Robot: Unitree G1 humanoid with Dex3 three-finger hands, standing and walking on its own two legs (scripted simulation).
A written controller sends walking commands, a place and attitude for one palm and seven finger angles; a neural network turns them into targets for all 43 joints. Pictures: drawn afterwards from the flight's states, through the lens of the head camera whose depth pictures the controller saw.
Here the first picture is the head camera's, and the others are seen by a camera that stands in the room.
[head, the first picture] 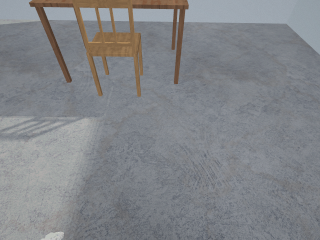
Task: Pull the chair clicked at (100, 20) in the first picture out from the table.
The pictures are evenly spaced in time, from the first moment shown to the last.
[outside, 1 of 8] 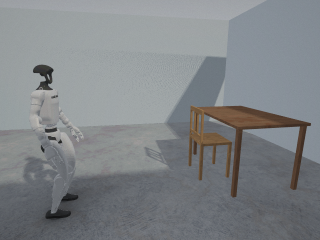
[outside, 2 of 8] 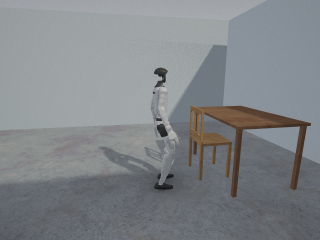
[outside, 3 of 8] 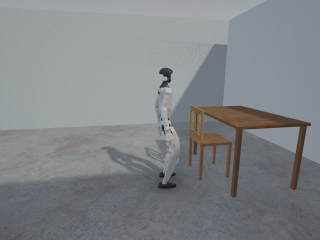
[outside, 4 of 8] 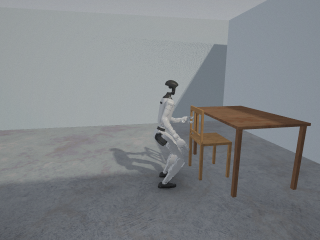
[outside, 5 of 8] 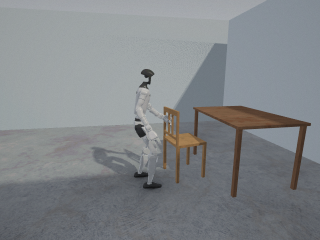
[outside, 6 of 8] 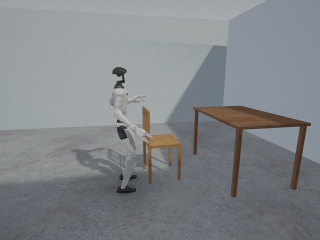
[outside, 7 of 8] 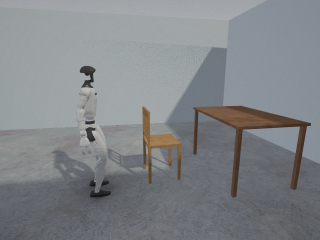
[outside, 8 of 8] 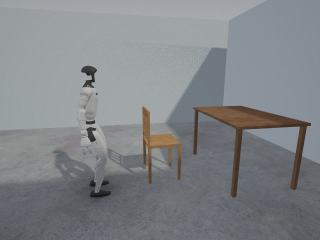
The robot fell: no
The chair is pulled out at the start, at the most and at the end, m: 0.00 0.63 0.61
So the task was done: yes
